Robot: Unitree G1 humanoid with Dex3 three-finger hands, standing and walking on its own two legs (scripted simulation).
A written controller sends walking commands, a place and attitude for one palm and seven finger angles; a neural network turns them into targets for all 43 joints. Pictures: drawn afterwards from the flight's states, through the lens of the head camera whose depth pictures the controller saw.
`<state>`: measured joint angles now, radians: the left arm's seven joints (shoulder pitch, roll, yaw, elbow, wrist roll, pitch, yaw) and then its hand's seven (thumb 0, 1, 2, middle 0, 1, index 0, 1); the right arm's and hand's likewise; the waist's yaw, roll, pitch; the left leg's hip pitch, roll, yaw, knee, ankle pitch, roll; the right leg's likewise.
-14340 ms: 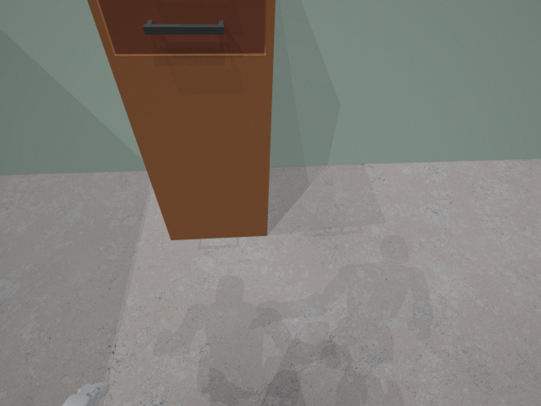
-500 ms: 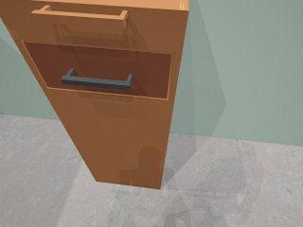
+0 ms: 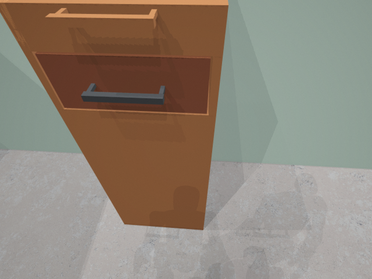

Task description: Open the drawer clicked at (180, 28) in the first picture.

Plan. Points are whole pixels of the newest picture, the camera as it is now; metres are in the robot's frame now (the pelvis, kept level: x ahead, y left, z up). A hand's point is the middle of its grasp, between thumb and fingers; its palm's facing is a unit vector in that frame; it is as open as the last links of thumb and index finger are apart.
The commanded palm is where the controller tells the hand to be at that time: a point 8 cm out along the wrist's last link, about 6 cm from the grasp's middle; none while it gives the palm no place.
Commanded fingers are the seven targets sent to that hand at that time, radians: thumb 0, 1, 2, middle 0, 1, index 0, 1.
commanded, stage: look again from close up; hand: left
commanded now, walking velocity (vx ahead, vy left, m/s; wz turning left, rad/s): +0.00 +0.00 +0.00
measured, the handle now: (125, 93) +0.48 +0.17 +0.16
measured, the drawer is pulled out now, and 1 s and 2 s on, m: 0.00 0.00 0.00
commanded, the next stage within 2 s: raise the hand with hooked fingers in 0.10 s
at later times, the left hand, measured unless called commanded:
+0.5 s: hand (101, 238) +0.20 +0.19 +0.00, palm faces +0.02 -0.41 -0.91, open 8.0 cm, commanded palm +0.13 +0.22 +0.00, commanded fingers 0.00 0.53 0.74 -0.23 -0.54 -0.23 -0.54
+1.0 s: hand (81, 207) +0.23 +0.22 +0.07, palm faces +0.03 -0.07 -1.00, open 10.8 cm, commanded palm +0.19 +0.21 +0.12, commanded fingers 0.00 -0.06 0.49 -0.27 -0.92 -0.27 -0.92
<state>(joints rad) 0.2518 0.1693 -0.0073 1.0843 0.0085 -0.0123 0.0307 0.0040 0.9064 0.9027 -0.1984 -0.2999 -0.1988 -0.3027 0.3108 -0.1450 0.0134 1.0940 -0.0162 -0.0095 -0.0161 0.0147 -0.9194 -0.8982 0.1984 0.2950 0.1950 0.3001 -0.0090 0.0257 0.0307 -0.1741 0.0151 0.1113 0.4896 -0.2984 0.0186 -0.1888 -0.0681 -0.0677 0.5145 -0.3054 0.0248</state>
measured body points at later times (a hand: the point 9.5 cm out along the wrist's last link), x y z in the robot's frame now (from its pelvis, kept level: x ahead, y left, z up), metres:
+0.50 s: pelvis -0.02 -0.02 -0.01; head -0.01 -0.05 +0.44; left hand +0.20 +0.21 +0.05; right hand +0.17 -0.28 -0.10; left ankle -0.02 +0.10 -0.74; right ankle -0.02 -0.13 -0.74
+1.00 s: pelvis -0.01 -0.04 -0.01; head +0.01 -0.08 +0.44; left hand +0.23 +0.22 +0.12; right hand +0.19 -0.24 -0.12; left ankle -0.02 +0.10 -0.74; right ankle -0.02 -0.13 -0.74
